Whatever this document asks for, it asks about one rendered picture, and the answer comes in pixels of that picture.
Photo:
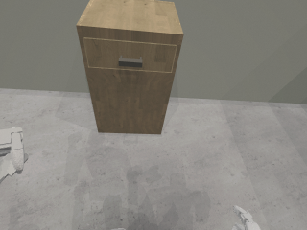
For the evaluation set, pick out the left robot hand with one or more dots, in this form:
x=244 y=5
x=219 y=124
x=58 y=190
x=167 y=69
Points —
x=12 y=147

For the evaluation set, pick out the handle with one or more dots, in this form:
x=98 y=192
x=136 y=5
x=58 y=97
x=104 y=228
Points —
x=130 y=62

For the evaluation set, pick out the right robot hand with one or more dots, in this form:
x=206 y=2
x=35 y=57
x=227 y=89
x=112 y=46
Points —
x=246 y=218

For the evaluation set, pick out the cabinet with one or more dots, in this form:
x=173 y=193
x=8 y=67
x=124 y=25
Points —
x=130 y=101

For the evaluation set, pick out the drawer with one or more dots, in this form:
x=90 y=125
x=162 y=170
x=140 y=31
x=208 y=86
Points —
x=105 y=53

